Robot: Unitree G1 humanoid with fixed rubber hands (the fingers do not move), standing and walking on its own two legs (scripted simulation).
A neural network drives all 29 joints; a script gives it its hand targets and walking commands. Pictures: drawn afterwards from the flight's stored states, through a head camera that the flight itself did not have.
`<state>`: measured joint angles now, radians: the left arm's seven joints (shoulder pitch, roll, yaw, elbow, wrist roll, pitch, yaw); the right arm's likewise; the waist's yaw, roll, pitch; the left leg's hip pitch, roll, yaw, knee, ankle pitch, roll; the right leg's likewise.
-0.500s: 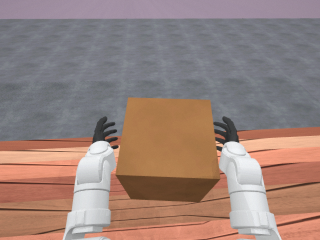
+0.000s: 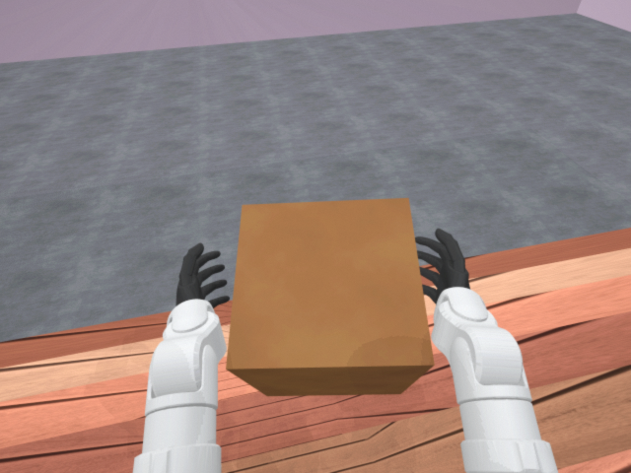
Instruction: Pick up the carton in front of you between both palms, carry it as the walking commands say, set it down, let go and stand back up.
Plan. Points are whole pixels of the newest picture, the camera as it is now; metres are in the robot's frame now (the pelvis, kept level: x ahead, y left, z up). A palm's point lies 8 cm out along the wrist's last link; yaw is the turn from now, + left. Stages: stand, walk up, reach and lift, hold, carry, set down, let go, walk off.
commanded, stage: carry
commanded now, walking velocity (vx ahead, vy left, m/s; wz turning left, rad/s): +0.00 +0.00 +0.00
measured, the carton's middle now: (329, 309) +0.35 -0.02 +0.03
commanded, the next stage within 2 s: none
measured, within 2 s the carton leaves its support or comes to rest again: neither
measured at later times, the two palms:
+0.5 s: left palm (214, 248) +0.60 +0.18 -0.08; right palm (367, 244) +0.59 -0.13 -0.09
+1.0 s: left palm (233, 216) +0.97 +0.21 -0.30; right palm (331, 211) +0.97 -0.11 -0.31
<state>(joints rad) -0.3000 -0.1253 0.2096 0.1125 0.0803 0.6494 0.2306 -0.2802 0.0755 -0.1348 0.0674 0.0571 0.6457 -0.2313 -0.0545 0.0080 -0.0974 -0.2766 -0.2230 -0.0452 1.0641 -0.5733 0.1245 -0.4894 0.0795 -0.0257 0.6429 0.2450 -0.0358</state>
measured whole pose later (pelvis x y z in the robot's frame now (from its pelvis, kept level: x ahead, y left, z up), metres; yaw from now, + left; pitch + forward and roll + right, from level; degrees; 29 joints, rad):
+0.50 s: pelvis +0.26 +0.02 -0.11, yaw +6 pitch +8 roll +4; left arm -0.35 -0.15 0.28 0.07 0.03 0.68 0.21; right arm -0.29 0.13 -0.19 -0.02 0.04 0.74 -0.24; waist -0.10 -0.01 0.04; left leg -0.29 -0.10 -0.05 1.06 -0.42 0.03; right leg -0.59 0.03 -0.03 0.70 -0.03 -0.03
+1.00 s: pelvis +0.64 +0.04 -0.38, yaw +7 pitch +1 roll +2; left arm -0.42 -0.10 0.28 0.19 0.05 0.79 0.24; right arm -0.43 0.11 -0.22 0.19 -0.02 0.82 -0.22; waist -0.12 0.00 -0.04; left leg -0.51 -0.14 0.11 0.76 -0.29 0.17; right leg -0.45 0.14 0.01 1.75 -0.65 -0.01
